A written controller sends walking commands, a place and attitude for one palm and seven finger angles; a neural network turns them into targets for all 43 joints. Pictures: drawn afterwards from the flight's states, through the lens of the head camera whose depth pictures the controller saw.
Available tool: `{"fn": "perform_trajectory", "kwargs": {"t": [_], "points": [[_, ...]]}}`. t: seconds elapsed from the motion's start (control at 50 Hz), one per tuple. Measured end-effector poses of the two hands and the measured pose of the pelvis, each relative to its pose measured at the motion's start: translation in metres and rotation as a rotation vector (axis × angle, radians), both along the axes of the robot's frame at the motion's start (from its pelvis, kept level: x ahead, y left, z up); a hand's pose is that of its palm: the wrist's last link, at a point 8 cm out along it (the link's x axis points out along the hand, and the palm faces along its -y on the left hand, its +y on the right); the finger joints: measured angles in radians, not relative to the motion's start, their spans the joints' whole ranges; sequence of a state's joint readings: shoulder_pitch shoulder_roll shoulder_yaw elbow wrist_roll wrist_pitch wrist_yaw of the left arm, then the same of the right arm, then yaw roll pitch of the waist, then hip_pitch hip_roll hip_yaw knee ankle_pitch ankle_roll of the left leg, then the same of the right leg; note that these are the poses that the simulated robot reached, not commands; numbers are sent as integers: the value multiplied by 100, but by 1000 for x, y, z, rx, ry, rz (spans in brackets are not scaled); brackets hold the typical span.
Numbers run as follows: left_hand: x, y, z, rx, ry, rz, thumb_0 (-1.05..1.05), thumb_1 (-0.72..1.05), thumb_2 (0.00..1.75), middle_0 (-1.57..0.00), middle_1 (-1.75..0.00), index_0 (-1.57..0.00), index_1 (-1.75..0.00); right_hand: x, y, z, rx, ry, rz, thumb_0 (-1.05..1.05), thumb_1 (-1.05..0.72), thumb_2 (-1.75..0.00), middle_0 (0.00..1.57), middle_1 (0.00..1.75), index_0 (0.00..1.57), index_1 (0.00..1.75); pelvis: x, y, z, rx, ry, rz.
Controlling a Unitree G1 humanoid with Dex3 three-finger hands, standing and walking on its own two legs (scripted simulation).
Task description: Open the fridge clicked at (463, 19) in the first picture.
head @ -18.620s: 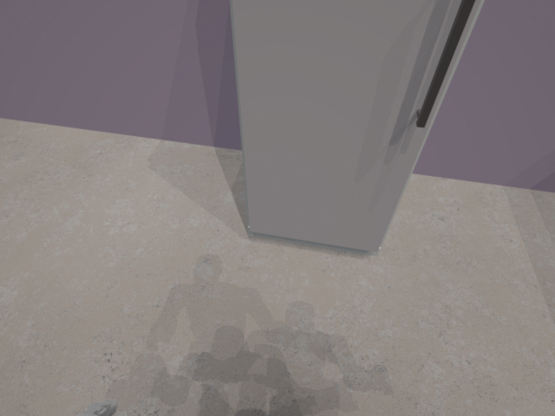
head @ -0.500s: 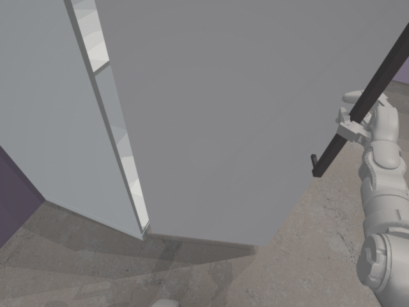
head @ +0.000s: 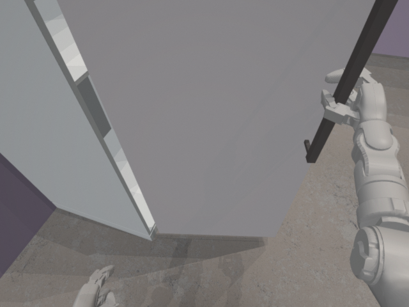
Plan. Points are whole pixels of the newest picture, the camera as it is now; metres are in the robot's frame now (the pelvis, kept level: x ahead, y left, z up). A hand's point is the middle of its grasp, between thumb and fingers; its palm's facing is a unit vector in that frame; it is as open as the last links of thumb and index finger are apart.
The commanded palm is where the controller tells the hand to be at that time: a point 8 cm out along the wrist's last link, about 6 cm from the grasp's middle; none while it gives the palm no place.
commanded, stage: loosen the grip on the handle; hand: right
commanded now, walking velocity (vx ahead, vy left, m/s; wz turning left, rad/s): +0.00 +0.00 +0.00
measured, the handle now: (341, 80) +0.50 -0.21 +0.20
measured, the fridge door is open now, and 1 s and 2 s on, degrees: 74 73 73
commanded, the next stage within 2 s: slip the hand off the handle in 0.50 s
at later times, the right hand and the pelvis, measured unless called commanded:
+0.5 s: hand (328, 115) +0.46 -0.20 +0.14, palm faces +0.18 +0.96 -0.20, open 14.1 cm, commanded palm +0.42 -0.25 +0.15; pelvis +0.00 +0.00 -0.01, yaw +1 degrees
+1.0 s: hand (365, 122) +0.45 -0.26 +0.14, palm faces +0.22 +0.96 -0.19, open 14.7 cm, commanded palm +0.42 -0.30 +0.15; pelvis +0.01 +0.00 -0.01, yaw +0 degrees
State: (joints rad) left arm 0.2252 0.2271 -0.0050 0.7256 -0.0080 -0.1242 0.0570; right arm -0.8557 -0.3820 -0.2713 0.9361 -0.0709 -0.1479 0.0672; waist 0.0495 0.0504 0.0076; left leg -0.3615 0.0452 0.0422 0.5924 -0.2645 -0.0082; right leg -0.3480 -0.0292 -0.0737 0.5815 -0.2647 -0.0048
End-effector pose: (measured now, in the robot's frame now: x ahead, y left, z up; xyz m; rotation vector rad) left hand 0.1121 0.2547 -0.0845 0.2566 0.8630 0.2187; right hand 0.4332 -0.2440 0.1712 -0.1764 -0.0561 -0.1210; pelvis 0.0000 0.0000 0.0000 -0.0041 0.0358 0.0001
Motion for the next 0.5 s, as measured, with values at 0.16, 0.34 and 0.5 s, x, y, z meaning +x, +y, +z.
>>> {"fn": "perform_trajectory", "kwargs": {"t": [0.16,0.34,0.5], "points": [[-18,8,8,6,-34,-8,1,91,90,-21,-30,-20,-30,-10,-2,4,-27,-117,-35,-2,-23,-60,45,140,44,139,-7,-5,-5,3,41,16],[-65,7,-14,-7,128,40,1,91,90,-21,-30,-20,-30,-3,1,-19,-41,-60,-37,0,36,-30,40,134,38,132,-10,-4,-7,8,71,11],[-86,5,-24,-34,213,92,1,91,90,-21,-30,-20,-30,-1,-1,-24,-47,-92,-36,0,51,-22,37,127,31,122,0,-2,-7,12,86,23]]}}
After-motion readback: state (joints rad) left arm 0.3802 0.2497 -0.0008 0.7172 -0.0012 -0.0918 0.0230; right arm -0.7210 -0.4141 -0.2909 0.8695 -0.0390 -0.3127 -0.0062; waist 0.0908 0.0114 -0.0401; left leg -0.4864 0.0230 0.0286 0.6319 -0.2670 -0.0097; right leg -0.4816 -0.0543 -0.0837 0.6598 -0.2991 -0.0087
